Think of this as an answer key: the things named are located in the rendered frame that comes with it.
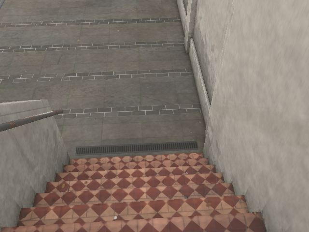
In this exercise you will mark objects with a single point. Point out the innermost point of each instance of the stairs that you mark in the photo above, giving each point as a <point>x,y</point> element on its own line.
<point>150,193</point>

